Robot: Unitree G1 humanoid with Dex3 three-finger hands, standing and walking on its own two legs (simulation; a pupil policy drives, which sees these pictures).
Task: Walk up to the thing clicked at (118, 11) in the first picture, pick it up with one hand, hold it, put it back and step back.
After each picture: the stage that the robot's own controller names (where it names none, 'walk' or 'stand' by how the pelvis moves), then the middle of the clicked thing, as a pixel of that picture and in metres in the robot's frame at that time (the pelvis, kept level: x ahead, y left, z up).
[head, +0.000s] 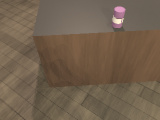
stand; (118, 17) +0.90 -0.19 -0.10
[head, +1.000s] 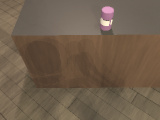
rise first; (106, 18) +0.79 -0.08 -0.07
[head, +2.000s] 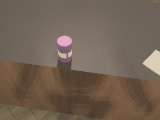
rise first; (64, 49) +0.55 +0.15 -0.07
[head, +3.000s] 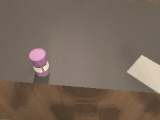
stand; (40, 63) +0.47 +0.21 -0.06
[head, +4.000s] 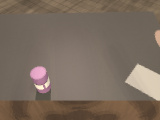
stand; (41, 80) +0.43 +0.22 -0.09
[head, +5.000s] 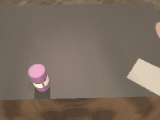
stand; (39, 78) +0.41 +0.21 -0.09
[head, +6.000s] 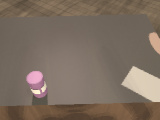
stand; (37, 84) +0.41 +0.22 -0.10
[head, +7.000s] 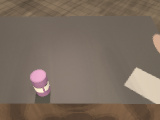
stand; (40, 83) +0.42 +0.21 -0.10
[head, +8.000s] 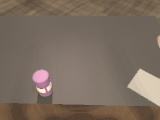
stand; (43, 83) +0.42 +0.20 -0.10
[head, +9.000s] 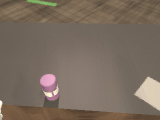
rise first; (50, 87) +0.41 +0.20 -0.10
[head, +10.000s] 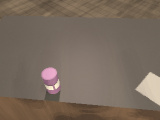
go down; (51, 81) +0.43 +0.19 -0.10
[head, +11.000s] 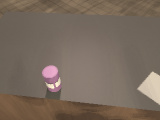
go down; (52, 79) +0.43 +0.19 -0.09
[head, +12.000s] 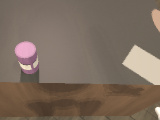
go down; (28, 58) +0.45 +0.18 -0.04
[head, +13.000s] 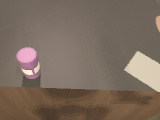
approach; (29, 64) +0.44 +0.19 -0.04
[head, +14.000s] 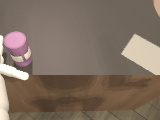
close in; (19, 50) +0.47 +0.20 +0.00
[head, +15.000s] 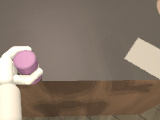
lift; (28, 68) +0.40 +0.17 +0.00
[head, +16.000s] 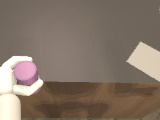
lift; (28, 78) +0.36 +0.18 -0.01
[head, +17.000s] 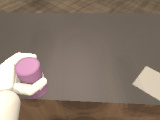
lift; (32, 78) +0.32 +0.18 +0.11
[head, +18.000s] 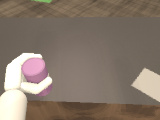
hold; (38, 77) +0.33 +0.16 +0.10
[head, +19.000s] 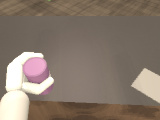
hold; (39, 77) +0.33 +0.16 +0.10
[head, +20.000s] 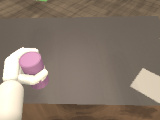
crouch; (35, 71) +0.36 +0.18 +0.09
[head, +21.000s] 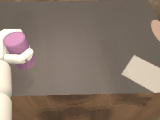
lower; (20, 51) +0.44 +0.20 +0.07
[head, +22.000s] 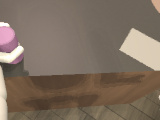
lower; (8, 46) +0.47 +0.20 +0.01
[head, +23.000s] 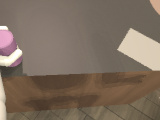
lower; (7, 49) +0.46 +0.20 +0.01
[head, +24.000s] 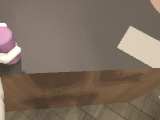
lower; (5, 46) +0.47 +0.20 +0.01
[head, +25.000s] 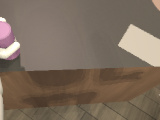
lower; (4, 42) +0.48 +0.20 +0.02
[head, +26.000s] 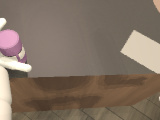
withdraw; (12, 49) +0.46 +0.19 +0.01
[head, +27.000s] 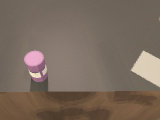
sink last; (37, 67) +0.43 +0.18 -0.03
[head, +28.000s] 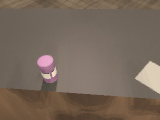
stand; (48, 69) +0.47 +0.20 -0.04
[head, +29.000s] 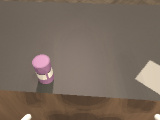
stand; (43, 69) +0.44 +0.19 -0.04
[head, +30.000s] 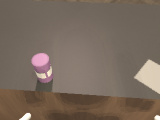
stand; (43, 68) +0.44 +0.19 -0.03
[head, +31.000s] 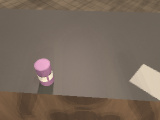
stand; (44, 72) +0.46 +0.20 -0.07
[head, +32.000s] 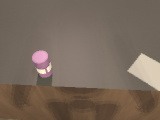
walk; (43, 64) +0.47 +0.20 -0.09
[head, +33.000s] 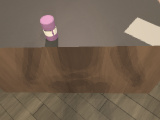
walk; (49, 28) +0.67 +0.22 -0.08
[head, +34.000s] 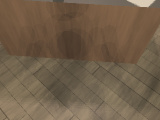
walk; out of the picture +1.00 +0.17 -0.07
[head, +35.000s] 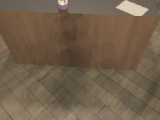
stand; out of the picture +1.08 +0.19 -0.09
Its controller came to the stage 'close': yes
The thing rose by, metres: 0.19
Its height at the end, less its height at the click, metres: +0.00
